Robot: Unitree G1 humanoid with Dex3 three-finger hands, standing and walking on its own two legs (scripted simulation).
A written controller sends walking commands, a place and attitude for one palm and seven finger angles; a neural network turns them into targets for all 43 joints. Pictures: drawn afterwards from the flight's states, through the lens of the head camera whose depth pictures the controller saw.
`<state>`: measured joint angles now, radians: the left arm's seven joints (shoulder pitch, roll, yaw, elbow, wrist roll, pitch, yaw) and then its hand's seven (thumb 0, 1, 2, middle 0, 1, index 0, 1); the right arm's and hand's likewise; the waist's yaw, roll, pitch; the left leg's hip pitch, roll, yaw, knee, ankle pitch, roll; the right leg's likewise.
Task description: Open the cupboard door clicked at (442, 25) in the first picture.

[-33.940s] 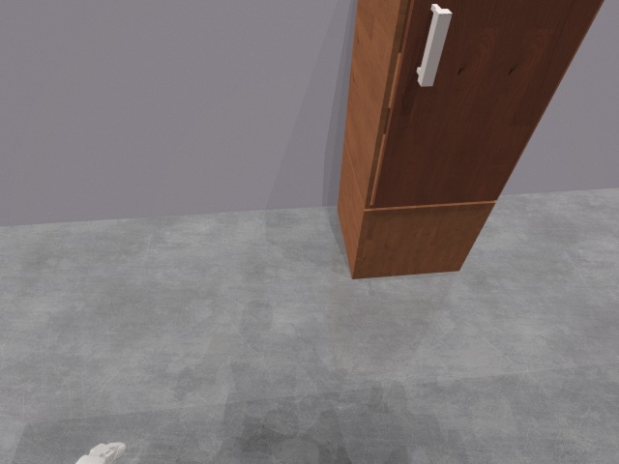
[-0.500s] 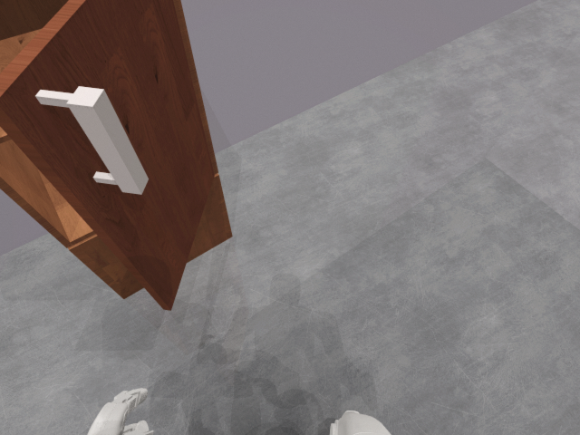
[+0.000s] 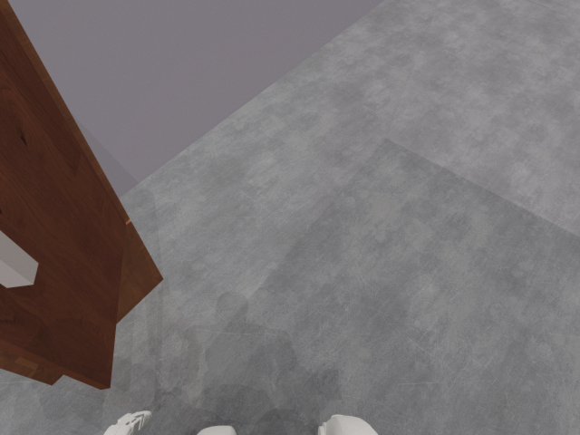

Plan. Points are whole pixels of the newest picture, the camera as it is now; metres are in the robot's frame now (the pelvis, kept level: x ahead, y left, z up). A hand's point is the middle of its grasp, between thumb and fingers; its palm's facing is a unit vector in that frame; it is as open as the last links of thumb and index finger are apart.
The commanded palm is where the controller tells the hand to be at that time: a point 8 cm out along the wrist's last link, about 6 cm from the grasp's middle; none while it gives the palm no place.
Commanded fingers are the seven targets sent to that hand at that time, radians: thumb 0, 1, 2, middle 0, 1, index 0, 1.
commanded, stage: walk to a spot facing it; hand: left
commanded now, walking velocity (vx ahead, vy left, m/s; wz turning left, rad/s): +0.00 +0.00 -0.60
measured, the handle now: out of the picture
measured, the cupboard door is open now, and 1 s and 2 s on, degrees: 46 46 46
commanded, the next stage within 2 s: turn to face it in 1.72 s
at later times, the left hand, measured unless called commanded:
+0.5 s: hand (196, 409) +0.16 +0.15 -0.16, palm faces -0.24 -0.95 -0.19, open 7.4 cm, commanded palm none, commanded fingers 0.00 0.90 0.90 -0.20 -0.30 -0.20 -0.30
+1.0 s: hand (347, 222) +0.53 -0.10 -0.15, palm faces -0.60 -0.77 -0.24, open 7.4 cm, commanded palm none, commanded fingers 0.00 0.90 0.90 -0.20 -0.30 -0.20 -0.30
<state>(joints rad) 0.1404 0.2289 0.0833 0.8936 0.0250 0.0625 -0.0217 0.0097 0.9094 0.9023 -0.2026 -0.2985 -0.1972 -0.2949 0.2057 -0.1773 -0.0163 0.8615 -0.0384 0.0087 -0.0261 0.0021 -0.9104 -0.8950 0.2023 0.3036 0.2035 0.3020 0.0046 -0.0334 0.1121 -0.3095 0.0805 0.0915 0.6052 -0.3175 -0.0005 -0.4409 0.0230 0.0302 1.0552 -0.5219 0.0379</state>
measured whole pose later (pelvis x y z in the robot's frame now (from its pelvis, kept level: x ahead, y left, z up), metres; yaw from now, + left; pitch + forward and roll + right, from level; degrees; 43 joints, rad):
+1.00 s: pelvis +0.27 -0.15 -0.02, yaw -34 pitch +0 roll +1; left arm 0.00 0.22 0.07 0.88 0.03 -0.05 -0.04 0.01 0.91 0.90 -0.20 -0.30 -0.19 -0.29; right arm 0.47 -0.17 -0.02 1.09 -0.02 0.01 0.00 0.01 -0.91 -0.90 0.20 0.30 0.20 0.30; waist -0.06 0.00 0.13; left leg -0.14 0.16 0.19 0.95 -0.53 -0.07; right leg -0.45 -0.02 -0.12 0.71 -0.24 -0.09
